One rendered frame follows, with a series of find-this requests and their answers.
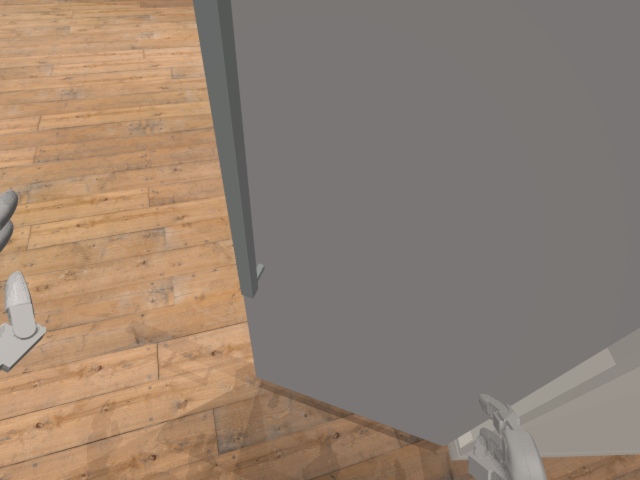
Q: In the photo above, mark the handle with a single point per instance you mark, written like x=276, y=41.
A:
x=216, y=36

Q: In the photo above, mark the fridge door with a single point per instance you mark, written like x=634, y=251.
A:
x=445, y=195

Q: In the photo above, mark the robot right hand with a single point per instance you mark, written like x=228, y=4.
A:
x=516, y=456

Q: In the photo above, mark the robot left hand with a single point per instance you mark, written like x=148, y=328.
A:
x=19, y=337

